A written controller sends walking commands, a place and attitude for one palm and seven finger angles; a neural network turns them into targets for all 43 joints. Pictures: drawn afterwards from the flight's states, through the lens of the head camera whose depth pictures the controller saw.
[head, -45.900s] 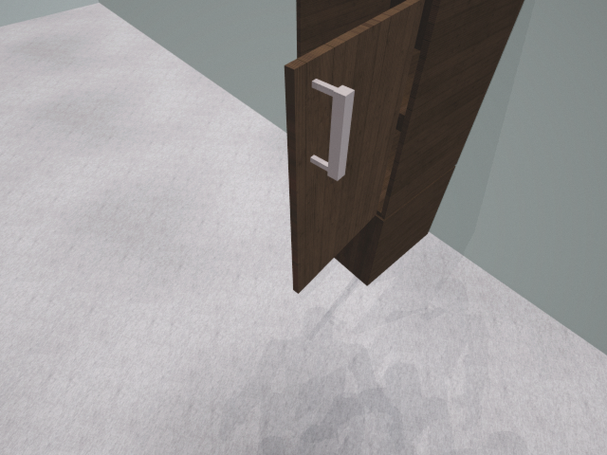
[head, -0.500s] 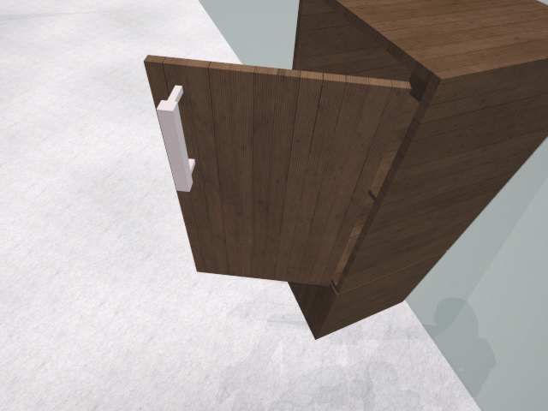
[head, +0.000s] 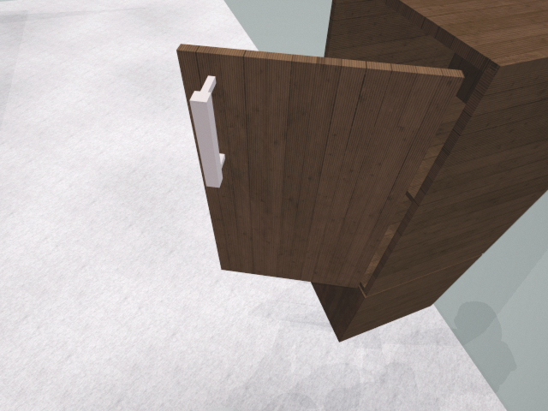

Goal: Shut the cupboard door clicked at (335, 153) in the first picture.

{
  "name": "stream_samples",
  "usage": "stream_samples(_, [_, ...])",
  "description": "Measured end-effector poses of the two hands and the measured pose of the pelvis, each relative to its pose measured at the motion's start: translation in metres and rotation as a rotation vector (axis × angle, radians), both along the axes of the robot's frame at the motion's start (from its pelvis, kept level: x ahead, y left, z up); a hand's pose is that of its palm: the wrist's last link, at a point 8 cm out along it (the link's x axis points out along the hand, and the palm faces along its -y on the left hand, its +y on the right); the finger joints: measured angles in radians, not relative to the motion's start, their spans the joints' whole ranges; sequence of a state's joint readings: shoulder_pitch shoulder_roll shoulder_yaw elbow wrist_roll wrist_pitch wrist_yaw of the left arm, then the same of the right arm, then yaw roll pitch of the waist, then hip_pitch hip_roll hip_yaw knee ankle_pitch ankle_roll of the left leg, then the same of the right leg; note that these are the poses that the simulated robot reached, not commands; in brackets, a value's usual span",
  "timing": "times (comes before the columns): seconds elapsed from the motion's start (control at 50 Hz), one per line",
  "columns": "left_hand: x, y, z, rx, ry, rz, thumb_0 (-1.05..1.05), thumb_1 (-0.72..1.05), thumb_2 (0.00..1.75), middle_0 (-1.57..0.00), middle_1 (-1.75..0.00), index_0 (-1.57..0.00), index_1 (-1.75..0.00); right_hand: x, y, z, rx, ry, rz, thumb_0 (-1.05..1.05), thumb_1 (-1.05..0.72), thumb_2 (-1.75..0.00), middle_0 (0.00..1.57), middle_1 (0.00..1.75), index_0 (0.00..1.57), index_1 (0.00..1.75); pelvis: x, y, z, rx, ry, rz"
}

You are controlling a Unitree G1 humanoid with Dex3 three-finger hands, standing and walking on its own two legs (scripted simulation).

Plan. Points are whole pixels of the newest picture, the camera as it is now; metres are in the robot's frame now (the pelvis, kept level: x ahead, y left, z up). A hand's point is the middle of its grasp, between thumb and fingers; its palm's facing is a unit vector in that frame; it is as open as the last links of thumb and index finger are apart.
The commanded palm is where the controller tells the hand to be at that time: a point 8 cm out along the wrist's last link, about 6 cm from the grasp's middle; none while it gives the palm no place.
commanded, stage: come to a stop and stand still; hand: left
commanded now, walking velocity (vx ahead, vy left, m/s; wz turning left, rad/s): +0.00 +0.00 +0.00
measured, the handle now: (212, 135) +0.45 +0.14 +0.16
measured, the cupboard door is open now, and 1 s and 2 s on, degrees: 62 62 62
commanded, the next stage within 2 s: look again from close up in 0.42 s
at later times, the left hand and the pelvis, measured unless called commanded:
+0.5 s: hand out of the picture +0.04 +0.21 -0.15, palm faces -0.05 -0.97 -0.23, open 7.3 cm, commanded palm none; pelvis +0.00 +0.02 +0.01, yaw -2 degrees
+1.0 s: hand out of the picture -0.02 +0.16 -0.15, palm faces -0.04 -0.98 -0.19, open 7.3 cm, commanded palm none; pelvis -0.01 -0.02 +0.02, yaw -2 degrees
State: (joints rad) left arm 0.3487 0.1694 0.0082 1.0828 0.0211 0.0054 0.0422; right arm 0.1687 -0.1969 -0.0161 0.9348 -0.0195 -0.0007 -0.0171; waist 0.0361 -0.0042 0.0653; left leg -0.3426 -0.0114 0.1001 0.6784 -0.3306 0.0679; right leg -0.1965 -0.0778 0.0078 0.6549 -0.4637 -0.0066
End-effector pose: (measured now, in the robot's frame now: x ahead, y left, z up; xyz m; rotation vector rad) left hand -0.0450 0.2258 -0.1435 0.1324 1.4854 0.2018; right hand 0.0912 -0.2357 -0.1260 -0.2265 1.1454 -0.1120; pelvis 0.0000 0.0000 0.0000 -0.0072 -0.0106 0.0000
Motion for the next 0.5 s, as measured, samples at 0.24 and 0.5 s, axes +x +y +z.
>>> stream_samples(0.24, [0.077,0.047,0.030,0.085,-0.179,-0.127,0.00,0.91,0.90,-0.19,-0.30,-0.20,-0.30,-0.006,0.055,-0.005,0.130,-0.043,-0.052,-0.01,-0.92,-0.90,0.20,0.30,0.21,0.30,0.001,0.027,0.010,0.013,0.030,-0.036])
stream_samples(0.5, [0.082,0.029,0.022,0.019,-0.178,-0.150,0.00,0.91,0.90,-0.19,-0.30,-0.20,-0.30,-0.075,0.014,0.003,0.014,0.132,-0.109,0.00,-0.91,-0.90,0.20,0.30,0.20,0.30,-0.004,0.022,0.015,0.018,0.017,-0.042])
